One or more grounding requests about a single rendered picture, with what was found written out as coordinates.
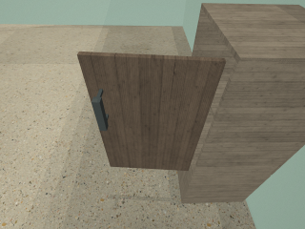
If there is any handle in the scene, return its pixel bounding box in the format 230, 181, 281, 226
91, 89, 109, 132

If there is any cupboard door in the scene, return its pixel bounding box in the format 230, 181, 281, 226
77, 52, 226, 171

